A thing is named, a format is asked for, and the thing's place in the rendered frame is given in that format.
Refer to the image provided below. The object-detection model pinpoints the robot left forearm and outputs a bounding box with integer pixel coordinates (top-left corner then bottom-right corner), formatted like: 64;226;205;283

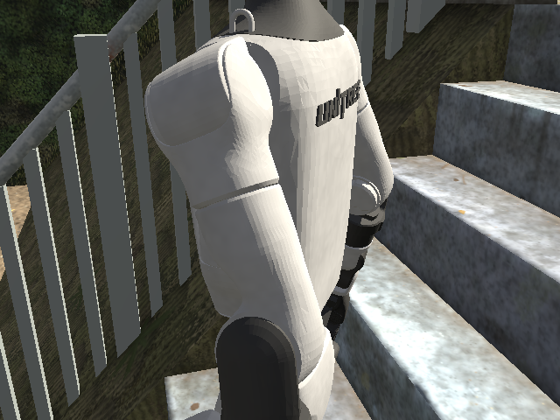
216;317;312;420

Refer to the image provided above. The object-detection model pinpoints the robot torso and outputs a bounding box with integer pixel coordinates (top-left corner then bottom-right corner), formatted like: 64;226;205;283
189;9;361;420

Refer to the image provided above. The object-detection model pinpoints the robot head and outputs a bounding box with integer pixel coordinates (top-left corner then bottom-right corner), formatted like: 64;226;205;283
213;0;344;42

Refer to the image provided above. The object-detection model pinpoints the left robot upper arm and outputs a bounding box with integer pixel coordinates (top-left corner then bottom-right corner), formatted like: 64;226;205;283
144;36;325;384

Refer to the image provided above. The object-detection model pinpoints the robot right hand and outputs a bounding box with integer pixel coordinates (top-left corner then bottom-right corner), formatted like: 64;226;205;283
321;293;350;341

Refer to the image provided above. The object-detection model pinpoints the right robot upper arm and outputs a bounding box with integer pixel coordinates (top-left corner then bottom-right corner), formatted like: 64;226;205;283
339;24;394;215

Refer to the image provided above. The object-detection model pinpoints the robot right forearm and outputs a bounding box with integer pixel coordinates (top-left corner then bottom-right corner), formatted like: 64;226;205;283
332;198;388;297

